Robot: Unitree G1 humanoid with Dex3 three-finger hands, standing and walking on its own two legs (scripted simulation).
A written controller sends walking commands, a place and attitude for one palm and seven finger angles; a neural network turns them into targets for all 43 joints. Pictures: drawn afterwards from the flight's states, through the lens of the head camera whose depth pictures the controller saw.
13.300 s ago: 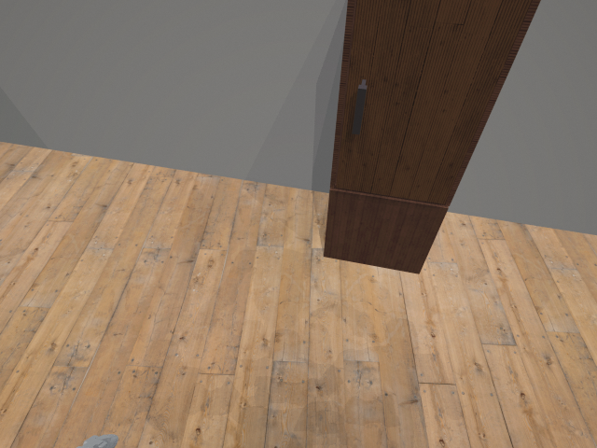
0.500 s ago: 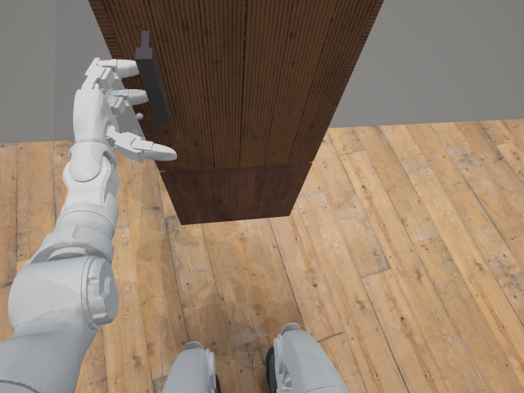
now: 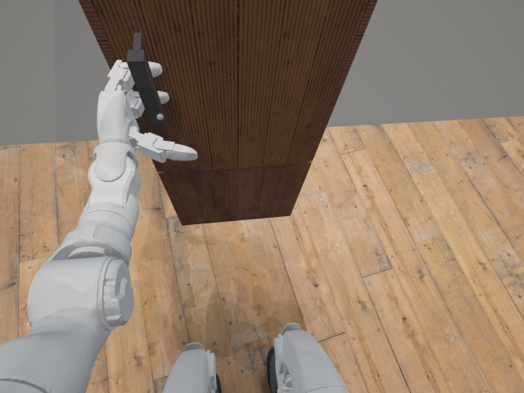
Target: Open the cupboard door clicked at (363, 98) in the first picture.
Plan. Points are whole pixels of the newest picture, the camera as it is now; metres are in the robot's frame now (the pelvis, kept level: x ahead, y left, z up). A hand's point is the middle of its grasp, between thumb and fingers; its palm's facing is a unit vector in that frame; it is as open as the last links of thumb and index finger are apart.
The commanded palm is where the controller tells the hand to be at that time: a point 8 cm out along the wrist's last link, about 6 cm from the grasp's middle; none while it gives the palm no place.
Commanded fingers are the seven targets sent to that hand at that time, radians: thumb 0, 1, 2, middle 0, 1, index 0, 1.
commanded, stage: slide the fingers in behind the handle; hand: left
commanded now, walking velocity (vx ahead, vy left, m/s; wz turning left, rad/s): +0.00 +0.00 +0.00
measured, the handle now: (148, 82) +0.57 +0.12 +0.07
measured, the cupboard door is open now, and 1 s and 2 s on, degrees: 0 0 25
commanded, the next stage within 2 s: close the thumb around the handle in 0.44 s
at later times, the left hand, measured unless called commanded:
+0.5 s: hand (156, 118) +0.51 +0.11 +0.06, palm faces +0.00 -1.00 -0.02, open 14.0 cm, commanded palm +0.49 +0.15 +0.06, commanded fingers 0.00 -0.50 0.30 -0.30 -1.20 -0.30 -1.20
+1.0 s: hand (160, 115) +0.52 +0.11 +0.05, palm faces +0.01 -1.00 -0.02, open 8.3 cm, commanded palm +0.49 +0.15 +0.06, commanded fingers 0.00 0.84 0.88 -0.40 -1.34 -0.40 -1.34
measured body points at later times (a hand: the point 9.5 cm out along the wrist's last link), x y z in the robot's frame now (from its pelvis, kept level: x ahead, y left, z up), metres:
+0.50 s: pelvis +0.00 +0.00 +0.00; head +0.14 +0.01 +0.43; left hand +0.51 +0.16 +0.06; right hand +0.01 -0.26 -0.12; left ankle +0.00 +0.11 -0.64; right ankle +0.04 -0.11 -0.64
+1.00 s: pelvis +0.00 +0.00 +0.00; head +0.14 +0.01 +0.42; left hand +0.51 +0.16 +0.06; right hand +0.00 -0.25 -0.12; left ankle +0.00 +0.11 -0.64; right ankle +0.04 -0.11 -0.64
